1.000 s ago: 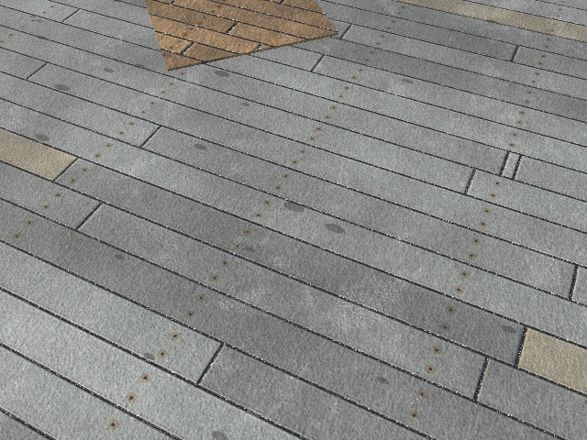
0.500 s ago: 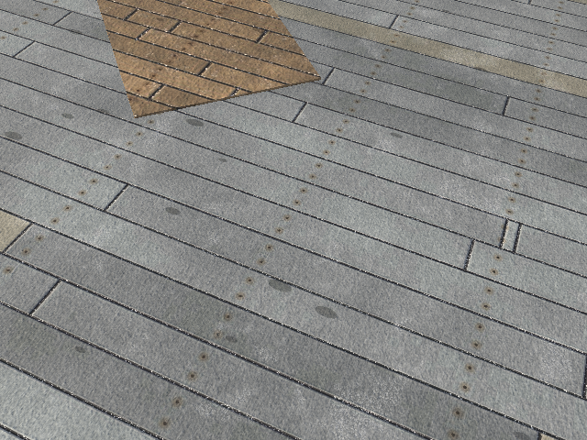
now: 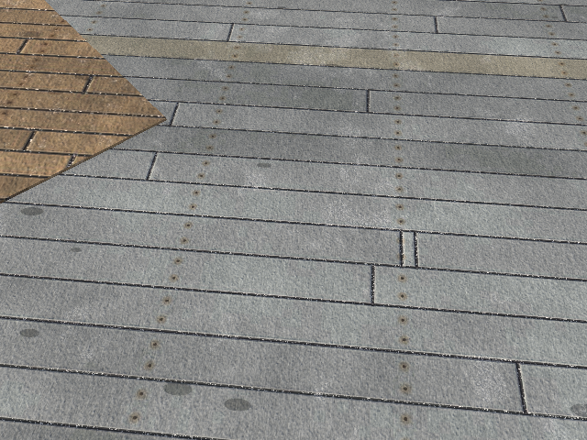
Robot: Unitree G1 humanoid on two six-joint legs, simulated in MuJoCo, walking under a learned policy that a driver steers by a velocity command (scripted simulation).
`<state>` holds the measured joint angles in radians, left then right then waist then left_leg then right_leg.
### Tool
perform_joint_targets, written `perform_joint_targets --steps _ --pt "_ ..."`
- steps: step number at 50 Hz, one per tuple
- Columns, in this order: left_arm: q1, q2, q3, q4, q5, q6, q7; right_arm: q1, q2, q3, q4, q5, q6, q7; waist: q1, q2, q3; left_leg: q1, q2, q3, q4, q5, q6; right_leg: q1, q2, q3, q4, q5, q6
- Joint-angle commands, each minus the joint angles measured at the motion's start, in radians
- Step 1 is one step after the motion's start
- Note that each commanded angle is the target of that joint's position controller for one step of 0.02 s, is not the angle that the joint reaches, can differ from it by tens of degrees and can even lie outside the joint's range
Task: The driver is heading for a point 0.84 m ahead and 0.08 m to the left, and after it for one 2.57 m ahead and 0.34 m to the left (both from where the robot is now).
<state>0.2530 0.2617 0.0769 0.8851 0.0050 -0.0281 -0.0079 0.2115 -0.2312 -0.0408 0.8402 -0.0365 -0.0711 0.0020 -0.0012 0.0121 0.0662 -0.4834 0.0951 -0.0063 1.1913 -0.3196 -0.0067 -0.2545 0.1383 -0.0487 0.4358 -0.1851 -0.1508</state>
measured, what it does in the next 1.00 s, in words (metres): walks ahead: left foot, then right foot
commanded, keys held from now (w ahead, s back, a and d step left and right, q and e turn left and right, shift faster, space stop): w+e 0.12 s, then w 0.50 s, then w+q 0.38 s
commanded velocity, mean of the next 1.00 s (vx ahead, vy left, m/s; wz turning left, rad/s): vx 0.50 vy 0.00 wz -0.09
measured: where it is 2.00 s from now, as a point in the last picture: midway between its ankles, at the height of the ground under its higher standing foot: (278, 234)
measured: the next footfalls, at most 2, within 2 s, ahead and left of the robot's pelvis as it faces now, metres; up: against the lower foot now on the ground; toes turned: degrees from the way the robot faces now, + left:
left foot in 0.38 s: +0.40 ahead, +0.11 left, +0.00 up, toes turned -8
right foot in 0.90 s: +0.63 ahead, -0.13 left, +0.00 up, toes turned -5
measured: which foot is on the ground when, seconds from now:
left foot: up 0.00-0.36, down 0.38-0.92, up 0.94-1.00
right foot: down 0.00-0.40, up 0.42-0.88, down 0.90-1.00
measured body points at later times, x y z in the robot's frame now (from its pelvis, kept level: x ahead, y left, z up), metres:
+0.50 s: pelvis +0.29 +0.04 +0.00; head +0.31 +0.05 +0.45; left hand +0.34 +0.31 -0.14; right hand +0.38 -0.23 -0.11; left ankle +0.36 +0.11 -0.73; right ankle +0.14 -0.04 -0.65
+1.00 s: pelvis +0.54 -0.03 +0.00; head +0.56 -0.05 +0.45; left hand +0.72 +0.20 -0.10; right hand +0.51 -0.30 -0.15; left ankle +0.42 +0.10 -0.66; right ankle +0.59 -0.12 -0.73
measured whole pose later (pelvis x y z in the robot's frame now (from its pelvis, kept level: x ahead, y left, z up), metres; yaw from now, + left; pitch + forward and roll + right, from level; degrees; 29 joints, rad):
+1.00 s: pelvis +0.54 -0.03 +0.00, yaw -1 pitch +1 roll +1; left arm 0.10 0.22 0.02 0.78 0.04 -0.08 0.00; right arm 0.40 -0.25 -0.06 0.93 -0.01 -0.05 0.01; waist -0.06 0.02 0.04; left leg -0.30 -0.03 -0.03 1.03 -0.41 0.08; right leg -0.35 0.00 -0.08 0.52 -0.18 -0.05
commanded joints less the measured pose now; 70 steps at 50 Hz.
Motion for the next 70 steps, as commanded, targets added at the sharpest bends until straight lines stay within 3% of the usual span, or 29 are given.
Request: perform_joint_targets --steps 1,6,13,16,18,19,20,21,22,23,25,28,32,36,40,42,43,44,45,46,47,48,49,51,56,60,65,68,70 --pt "0.039 0.122 0.024 -0.048 -0.01 -0.037 0.003 0.076 -0.075 -0.017 -0.042 -0.015 0.032 0.007 -0.031 -0.001 -0.066 -0.092 0.022 -0.007 -0.084 0.045 -0.029 0.085 -0.268 0.304 -0.221 0.336 -0.148" --pt "0.15 0.137 0.026 -0.036 -0.008 -0.035 0.003 -0.137 -0.085 -0.014 -0.12 -0.008 0.04 0.013 0.041 -0.052 -0.022 -0.211 0.007 0.003 -0.311 0.237 -0.054 0.136 -0.239 0.325 -0.234 0.301 -0.097" --pt "0.261 0.12 0.009 -0.004 0.008 -0.041 0.019 -0.308 -0.075 0.006 -0.18 0.003 0.02 0.031 0.11 -0.079 -0.007 -0.191 -0.046 0.035 -0.558 0.326 -0.002 0.303 -0.27 0.32 -0.182 0.463 -0.064" --pt "0.218 0.15 0.01 -0.007 0.014 -0.047 0.028 -0.238 -0.103 -0.001 -0.172 0.008 0.007 0.029 0.054 -0.094 -0.009 -0.034 -0.079 0.033 -0.65 0.244 0.052 0.31 -0.299 0.318 -0.128 0.604 -0.033" --pt "0.185 0.169 0.011 -0.004 0.016 -0.051 0.023 -0.018 -0.142 -0.023 -0.101 0.011 -0.005 0.01 -0.046 -0.073 -0.109 0.241 -0.138 0.06 -0.723 0.198 0.093 0.29 -0.254 0.27 0.102 0.808 -0.001" --pt "0.181 0.149 0.004 -0.012 0.012 -0.057 0.018 0.136 -0.181 -0.036 -0.068 -0.003 -0.015 -0.005 -0.113 -0.033 -0.207 0.474 -0.041 -0.035 -0.734 0.174 0.131 0.163 -0.212 0.24 0.317 0.644 0.014" --pt "0.284 0.057 -0.016 -0.036 -0.023 -0.059 0.011 0.254 -0.289 -0.063 -0.063 -0.028 -0.016 -0.014 -0.096 0.166 -0.369 0.771 0.241 -0.459 -0.755 0.044 0.244 -0.121 -0.077 0.155 0.68 0.191 0.063" --pt "0.306 0.098 -0.009 -0.02 -0.01 -0.056 0.014 0.232 -0.259 -0.064 -0.042 -0.002 0.0 0.0 -0.072 0.217 -0.371 0.759 0.322 -0.75 -0.903 0.008 0.297 -0.283 -0.004 0.15 0.835 -0.315 0.063" --pt "0.232 0.122 -0.004 -0.024 0.012 -0.05 0.014 0.128 -0.192 -0.049 -0.059 0.016 0.006 0.006 -0.035 0.087 -0.189 0.599 0.285 -0.631 -0.925 -0.078 0.285 -0.344 -0.073 0.179 0.876 -0.239 0.057" --pt "0.157 0.109 -0.01 -0.037 0.019 -0.051 0.005 0.058 -0.131 -0.034 -0.068 0.018 0.004 0.011 -0.026 0.009 -0.1 0.473 0.24 -0.494 -0.951 -0.048 0.265 -0.339 -0.112 0.172 0.83 -0.17 0.057" --pt "0.12 0.083 -0.015 -0.053 0.032 -0.037 -0.009 0.041 -0.088 -0.018 -0.042 0.017 -0.006 0.008 0.014 0.046 -0.033 0.339 0.148 -0.315 -1.002 0.104 0.213 -0.292 -0.168 0.149 0.725 -0.128 0.066" --pt "0.131 0.056 -0.024 -0.042 0.04 -0.017 -0.022 0.097 -0.099 -0.019 0.0 0.026 -0.031 0.013 0.032 0.069 -0.047 0.319 0.113 -0.211 -1.031 0.294 0.218 -0.276 -0.184 0.105 0.679 -0.088 0.091" --pt "-0.054 0.044 -0.036 -0.103 0.038 -0.014 -0.028 0.169 -0.105 -0.02 0.043 0.033 -0.032 0.015 0.002 0.053 0.001 0.348 0.083 -0.141 -1.083 0.348 0.226 -0.397 -0.234 0.05 0.514 0.045 0.129" --pt "-0.206 0.013 -0.055 -0.15 0.029 -0.02 -0.03 0.239 -0.122 -0.023 0.076 0.035 -0.026 0.01 -0.036 0.055 0.006 0.364 0.05 -0.114 -1.051 0.444 0.206 -0.341 -0.205 0.012 0.276 0.156 0.158" --pt "-0.286 0.032 -0.056 -0.177 0.021 -0.03 -0.021 0.278 -0.142 -0.028 0.091 0.026 -0.016 0.001 -0.054 0.064 -0.005 0.436 0.08 -0.163 -0.971 0.533 0.203 -0.287 -0.172 0.017 0.166 0.135 0.154" --pt "-0.257 0.054 -0.049 -0.176 0.018 -0.04 -0.014 0.257 -0.158 -0.034 0.087 0.021 -0.011 -0.004 -0.028 0.073 -0.017 0.453 0.097 -0.198 -0.913 0.565 0.189 -0.21 -0.159 0.031 0.115 0.065 0.135" --pt "-0.196 0.07 -0.042 -0.16 0.019 -0.047 -0.008 0.239 -0.168 -0.038 0.083 0.021 -0.01 -0.005 0.003 0.074 -0.038 0.444 0.092 -0.205 -0.854 0.602 0.178 -0.12 -0.141 0.029 0.075 0.029 0.122" --pt "-0.074 0.093 -0.029 -0.121 0.025 -0.06 0.002 0.224 -0.164 -0.038 0.08 0.026 -0.009 -0.003 0.059 0.036 -0.097 0.408 0.049 -0.175 -0.712 0.63 0.158 0.051 -0.133 0.028 0.003 0.043 0.1" --pt "0.083 0.156 -0.01 -0.09 0.047 -0.074 0.017 0.211 -0.133 -0.031 0.058 0.035 -0.012 0.001 0.119 -0.039 -0.212 0.278 -0.013 -0.128 -0.481 0.484 0.136 0.287 -0.265 0.157 -0.019 -0.02 0.055" --pt "0.171 0.248 0.012 -0.099 0.069 -0.071 0.029 0.254 -0.035 -0.011 0.012 0.063 -0.013 0.0 0.121 -0.211 -0.341 -0.005 -0.142 -0.024 -0.18 0.019 0.097 0.544 -0.538 0.496 -0.072 -0.146 -0.005" --pt "0.14 0.243 0.018 -0.096 0.045 -0.051 0.025 0.298 -0.094 -0.028 0.013 0.05 0.0 -0.006 0.084 -0.265 -0.357 -0.143 -0.161 -0.029 -0.032 -0.223 0.105 0.505 -0.608 0.724 -0.16 -0.208 -0.072" --pt "0.064 0.143 -0.004 -0.111 0.033 -0.045 0.02 0.258 -0.127 -0.039 0.031 0.031 0.014 -0.007 0.053 -0.13 -0.213 -0.174 -0.091 -0.065 0.02 -0.149 0.113 0.385 -0.557 0.6 -0.174 -0.282 -0.054" --pt "0.006 0.084 -0.018 -0.116 0.024 -0.05 0.015 0.209 -0.103 -0.036 0.029 0.025 0.017 0.005 0.039 -0.08 -0.111 -0.164 -0.058 -0.064 -0.005 -0.07 0.104 0.261 -0.501 0.458 -0.21 -0.223 -0.033" --pt "-0.02 0.049 -0.027 -0.103 0.022 -0.063 0.019 0.182 -0.082 -0.038 0.023 0.008 0.036 0.021 0.002 -0.116 -0.048 -0.114 -0.019 -0.05 -0.056 -0.005 0.082 0.141 -0.428 0.274 -0.259 -0.05 0.01" --pt "0.045 0.065 -0.015 -0.059 0.008 -0.094 0.018 0.077 -0.058 -0.036 -0.023 0.001 0.068 0.047 -0.015 -0.087 -0.038 -0.194 0.0 -0.03 -0.074 0.138 0.05 0.153 -0.406 0.078 -0.297 0.186 -0.001" --pt "0.085 0.064 -0.014 -0.031 0.015 -0.09 0.016 -0.063 -0.046 -0.024 -0.078 0.004 0.067 0.062 0.003 -0.085 0.001 -0.223 -0.001 0.004 -0.259 0.276 0.039 0.166 -0.38 -0.043 -0.301 0.253 0.004" --pt "0.147 0.107 -0.002 0.001 0.016 -0.08 0.024 -0.216 -0.048 -0.009 -0.141 -0.001 0.063 0.078 0.041 -0.083 0.034 -0.15 -0.021 0.093 -0.49 0.285 0.081 0.246 -0.41 -0.13 -0.277 0.333 0.02" --pt "0.17 0.133 0.004 0.02 0.019 -0.06 0.032 -0.223 -0.064 -0.015 -0.155 -0.007 0.063 0.073 0.032 -0.094 0.017 -0.083 -0.076 0.146 -0.554 0.153 0.131 0.337 -0.423 -0.18 -0.158 0.615 0.037" --pt "0.171 0.166 0.012 0.026 0.02 -0.04 0.035 -0.107 -0.09 -0.03 -0.128 -0.009 0.059 0.061 -0.021 -0.112 -0.064 0.07 -0.155 0.175 -0.586 0.049 0.178 0.363 -0.423 -0.209 0.07 0.88 0.045"
Velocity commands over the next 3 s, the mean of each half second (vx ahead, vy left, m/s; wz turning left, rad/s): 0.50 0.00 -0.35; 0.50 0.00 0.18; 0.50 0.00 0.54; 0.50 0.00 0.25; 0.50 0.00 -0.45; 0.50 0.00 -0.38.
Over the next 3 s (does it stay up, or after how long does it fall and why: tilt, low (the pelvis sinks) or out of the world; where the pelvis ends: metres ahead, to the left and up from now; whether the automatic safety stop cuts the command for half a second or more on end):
stays up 1.57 0.19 0.00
